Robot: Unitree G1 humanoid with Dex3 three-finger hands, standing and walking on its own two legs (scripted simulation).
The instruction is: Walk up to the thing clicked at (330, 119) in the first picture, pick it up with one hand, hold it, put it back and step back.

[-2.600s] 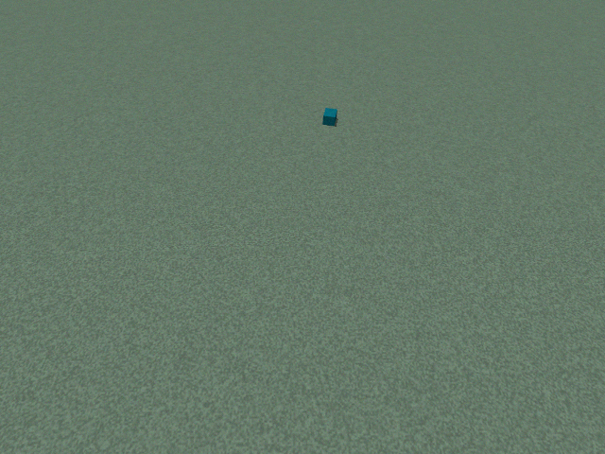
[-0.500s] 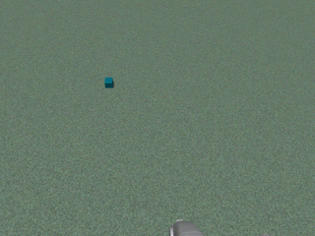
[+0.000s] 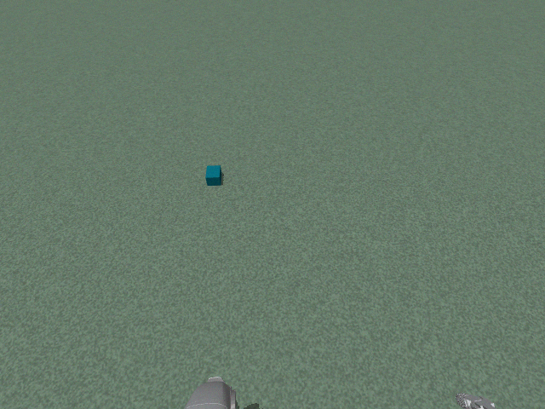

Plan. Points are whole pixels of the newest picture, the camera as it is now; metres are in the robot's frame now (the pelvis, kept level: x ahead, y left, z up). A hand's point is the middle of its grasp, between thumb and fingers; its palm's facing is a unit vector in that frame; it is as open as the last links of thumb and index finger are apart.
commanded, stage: walk up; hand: left
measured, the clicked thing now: (213, 175) +1.26 +0.33 -0.74
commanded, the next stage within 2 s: none
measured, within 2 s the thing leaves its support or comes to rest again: neither
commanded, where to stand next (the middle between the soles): +0.85 +0.12 m, yaw -2 degrees
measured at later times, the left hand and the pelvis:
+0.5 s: hand (117, 295) +0.33 +0.32 -0.13, palm faces -0.09 -0.92 -0.39, open 7.4 cm; pelvis +0.24 +0.04 -0.01, yaw -1 degrees
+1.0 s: hand (109, 250) +0.45 +0.38 -0.16, palm faces -0.01 -0.92 -0.40, open 7.4 cm; pelvis +0.43 +0.09 -0.02, yaw +1 degrees
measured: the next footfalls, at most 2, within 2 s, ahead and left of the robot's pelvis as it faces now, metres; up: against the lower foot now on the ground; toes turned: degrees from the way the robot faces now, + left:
left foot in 0.10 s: +0.22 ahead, +0.16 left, +0.00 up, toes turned +7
right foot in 0.52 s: +0.41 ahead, -0.09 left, +0.00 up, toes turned -6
